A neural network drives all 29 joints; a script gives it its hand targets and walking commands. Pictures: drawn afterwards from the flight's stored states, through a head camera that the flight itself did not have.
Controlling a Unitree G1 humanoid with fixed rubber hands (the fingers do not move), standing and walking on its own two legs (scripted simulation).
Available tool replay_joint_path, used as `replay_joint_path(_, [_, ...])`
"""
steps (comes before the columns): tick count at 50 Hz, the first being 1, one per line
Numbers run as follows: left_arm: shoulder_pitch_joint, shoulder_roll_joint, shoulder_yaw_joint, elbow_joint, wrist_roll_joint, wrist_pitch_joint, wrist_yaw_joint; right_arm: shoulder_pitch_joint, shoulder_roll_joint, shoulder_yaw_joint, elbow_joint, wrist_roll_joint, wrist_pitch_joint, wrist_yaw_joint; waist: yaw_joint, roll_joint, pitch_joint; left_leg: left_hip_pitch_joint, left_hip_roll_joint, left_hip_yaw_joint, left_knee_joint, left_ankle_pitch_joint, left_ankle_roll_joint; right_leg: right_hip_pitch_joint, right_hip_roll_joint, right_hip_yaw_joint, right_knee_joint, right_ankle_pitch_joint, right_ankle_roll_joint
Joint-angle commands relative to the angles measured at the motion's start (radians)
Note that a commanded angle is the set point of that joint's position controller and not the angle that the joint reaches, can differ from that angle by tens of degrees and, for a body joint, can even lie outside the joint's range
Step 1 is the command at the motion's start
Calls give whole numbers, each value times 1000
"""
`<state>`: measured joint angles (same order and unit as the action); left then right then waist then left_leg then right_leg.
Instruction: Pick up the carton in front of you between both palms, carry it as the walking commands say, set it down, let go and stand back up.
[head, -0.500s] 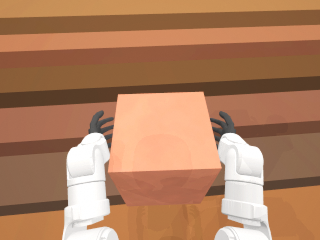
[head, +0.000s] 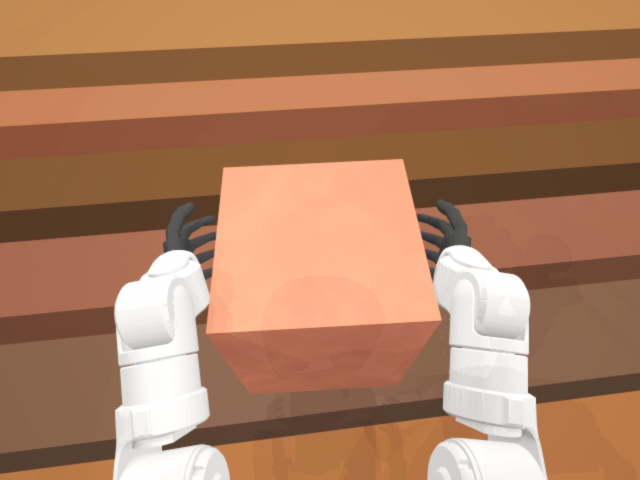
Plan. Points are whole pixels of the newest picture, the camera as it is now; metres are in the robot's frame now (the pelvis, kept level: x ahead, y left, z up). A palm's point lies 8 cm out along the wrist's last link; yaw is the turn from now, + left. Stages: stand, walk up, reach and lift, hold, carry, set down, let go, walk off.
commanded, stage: carry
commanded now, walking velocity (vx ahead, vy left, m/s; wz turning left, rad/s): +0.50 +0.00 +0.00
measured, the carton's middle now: (319, 287) +0.34 -0.01 +0.09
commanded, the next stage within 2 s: none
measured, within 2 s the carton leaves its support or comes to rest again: neither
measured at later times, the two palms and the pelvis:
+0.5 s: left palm (272, 150) +0.59 +0.06 +0.15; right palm (461, 160) +0.56 -0.25 +0.14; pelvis +0.23 -0.06 +0.03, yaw -2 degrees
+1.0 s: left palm out of the picture +0.89 +0.07 +0.37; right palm out of the picture +0.93 -0.24 +0.38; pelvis +0.56 -0.14 +0.23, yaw -1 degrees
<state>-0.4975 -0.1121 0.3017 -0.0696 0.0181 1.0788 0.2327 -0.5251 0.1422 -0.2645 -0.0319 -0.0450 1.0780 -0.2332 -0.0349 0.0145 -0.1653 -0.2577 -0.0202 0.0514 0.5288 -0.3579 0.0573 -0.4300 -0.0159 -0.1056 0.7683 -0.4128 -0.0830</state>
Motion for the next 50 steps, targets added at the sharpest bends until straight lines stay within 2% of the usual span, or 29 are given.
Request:
replay_joint_path(1, [-557,-625,-491,11,-107,7,-3,-587,603,521,-93,166,-3,4,-58,74,-143,428,367,-451,-202,417,259,-389,-17,-5,147,-86,9])
replay_joint_path(3, [-549,-642,-476,29,-98,3,-5,-632,620,548,-121,191,-9,8,-58,99,-144,510,357,-410,-185,502,225,-508,-22,12,272,-106,10])
replay_joint_path(5, [-526,-639,-467,39,-92,3,-3,-625,636,561,-111,205,-13,7,-51,123,-174,546,309,-301,-73,956,180,-510,-13,35,254,-195,-8])
replay_joint_path(7, [-519,-627,-464,30,-81,-4,-5,-620,660,573,-95,214,-15,10,109,121,-304,461,192,-65,282,1581,88,-121,20,36,-287,32,-19])
replay_joint_path(8, [-508,-626,-462,21,-70,-13,-8,-652,680,583,-107,215,-18,13,209,-6,-336,296,121,11,587,1362,38,217,31,16,-674,402,17])
replay_joint_path(9, [-505,-640,-470,7,-78,-18,-12,-625,708,592,-113,211,-28,13,155,-152,-206,-232,20,31,736,210,24,586,-30,97,-724,770,21])
replay_joint_path(10, [-462,-626,-486,19,-113,-15,-14,-570,653,564,-95,185,-27,5,94,-293,-163,-719,-6,57,1090,-217,-3,890,-200,292,-354,1619,-19])
replay_joint_path(11, [-485,-600,-523,-4,-145,-15,-15,-479,617,515,-55,153,-26,-13,133,-318,-299,-921,-66,7,1385,-277,18,1130,-284,357,-203,2041,-102])
replay_joint_path(13, [-616,-659,-586,-137,-216,-26,-24,-501,617,466,-105,119,-26,-32,164,-89,-325,-1112,-50,-42,1608,-310,46,1074,-281,469,-243,1275,-217])
replay_joint_path(17, [-672,-712,-675,-225,-302,-41,-68,-497,583,429,-146,51,-46,-41,79,-7,-118,-912,22,105,1240,-250,59,636,-151,257,-476,864,-90])
replay_joint_path(19, [-649,-699,-677,-223,-314,-53,-80,-516,593,469,-146,65,-56,-45,19,-44,-145,-401,-64,245,915,-130,62,283,-65,27,-508,1607,-26])
replay_joint_path(20, [-630,-684,-668,-224,-311,-64,-77,-534,594,501,-189,75,-55,-32,-30,-214,-206,-217,-94,245,743,-12,68,225,-140,35,-416,2040,-36])
replay_joint_path(22, [-598,-680,-644,-239,-262,-69,-70,-601,638,604,-270,148,-61,-3,-180,-269,-374,68,-150,249,479,110,70,313,-178,-8,-54,2296,53])
replay_joint_path(23, [-608,-664,-615,-251,-222,-69,-63,-596,673,649,-280,185,-63,9,-269,-62,-453,290,-113,142,124,365,203,255,6,-51,551,1923,173])
replay_joint_path(24, [-541,-636,-587,-243,-173,-69,-50,-562,733,694,-255,235,-63,28,-201,255,-433,504,78,-228,2,899,284,-85,117,106,979,169,117])
replay_joint_path(25, [-403,-543,-525,-174,-100,-61,-36,-434,710,691,-173,236,-64,29,-111,235,-520,556,226,-611,104,1456,399,-226,216,288,1321,36,79])
replay_joint_path(27, [-349,-525,-435,-161,-35,-62,-27,-580,733,768,-260,312,-68,45,-85,-55,-469,555,315,-863,-36,620,416,-508,157,368,1451,-26,5])
replay_joint_path(29, [-399,-520,-377,-145,6,-63,-26,-721,783,805,-279,384,-49,78,-78,-222,-182,408,286,-709,-106,282,297,-665,102,322,1397,-48,-13])
replay_joint_path(31, [-384,-497,-350,-73,42,-57,-21,-775,783,829,-267,439,-33,102,-57,-305,-87,274,265,-500,-136,287,208,-642,36,232,1185,-114,-22])
replay_joint_path(36, [-507,-507,-427,-69,2,9,2,-646,699,675,-130,397,17,82,-45,27,-17,311,159,-203,-350,467,175,-724,-46,-16,849,-181,-43])
replay_joint_path(37, [-527,-514,-446,-75,-17,27,5,-614,686,627,-94,366,31,74,-22,33,-22,155,128,-75,-419,649,167,-463,-41,-75,532,-112,-51])
replay_joint_path(38, [-560,-520,-469,-72,-38,43,10,-576,667,577,-65,328,44,64,-13,70,-85,70,105,-7,-354,1163,159,-199,44,-170,385,-13,-58])
replay_joint_path(40, [-606,-587,-545,-116,-106,66,4,-539,634,493,-63,249,58,49,142,331,-320,146,163,80,-37,1715,116,126,120,-202,280,221,-66])
replay_joint_path(41, [-654,-628,-581,-148,-143,69,-4,-548,621,460,-75,209,63,44,237,308,-383,171,139,119,241,1691,80,287,154,-189,31,321,-41])
replay_joint_path(42, [-675,-662,-614,-161,-173,70,-16,-542,594,420,-79,164,69,37,267,177,-416,21,56,70,635,1156,54,478,92,6,-172,460,-99])
replay_joint_path(43, [-699,-668,-636,-155,-194,66,-18,-480,592,376,-77,116,71,34,166,-240,-570,-307,-176,-65,1203,96,-67,680,-316,781,-293,871,-369])
replay_joint_path(44, [-684,-730,-681,-134,-234,70,-23,-473,527,344,-76,74,76,29,150,-113,-618,-369,-108,-239,1402,70,-5,632,-301,911,-341,609,-384])
replay_joint_path(46, [-871,-826,-743,-202,-324,60,-56,-570,542,315,-114,53,69,31,125,69,-348,-532,-19,-190,1354,88,40,424,-248,747,-332,261,-257])
replay_joint_path(50, [-947,-833,-757,-165,-399,55,-95,-589,503,311,-79,-15,57,8,80,36,-190,-609,38,-81,1224,-7,71,281,-239,491,-423,8,-183])
